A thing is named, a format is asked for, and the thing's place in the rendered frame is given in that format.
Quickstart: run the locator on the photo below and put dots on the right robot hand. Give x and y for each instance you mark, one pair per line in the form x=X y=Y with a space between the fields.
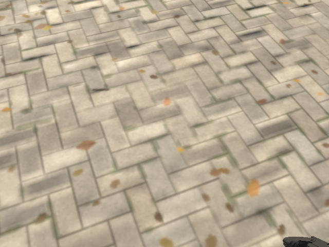
x=304 y=242

